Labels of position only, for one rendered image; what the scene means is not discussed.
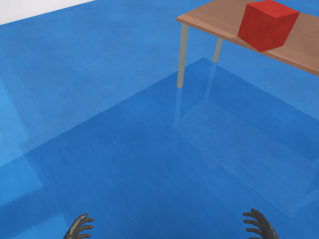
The carton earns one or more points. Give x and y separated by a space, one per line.
266 24

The robot right hand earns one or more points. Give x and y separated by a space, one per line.
265 230

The robot left hand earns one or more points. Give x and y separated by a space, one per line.
76 228

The table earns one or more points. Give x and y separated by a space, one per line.
222 19

